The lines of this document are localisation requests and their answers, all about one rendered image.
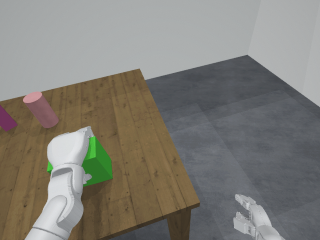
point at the table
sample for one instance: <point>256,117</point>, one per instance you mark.
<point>149,181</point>

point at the robot left forearm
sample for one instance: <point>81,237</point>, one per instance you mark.
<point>64,208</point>

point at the robot right forearm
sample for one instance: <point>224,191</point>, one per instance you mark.
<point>266,232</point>

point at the right robot hand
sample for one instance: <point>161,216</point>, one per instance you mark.
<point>257,216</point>

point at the sponge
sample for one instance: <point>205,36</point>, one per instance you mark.
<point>97,163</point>

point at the left robot hand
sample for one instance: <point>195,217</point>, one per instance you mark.
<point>70,148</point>

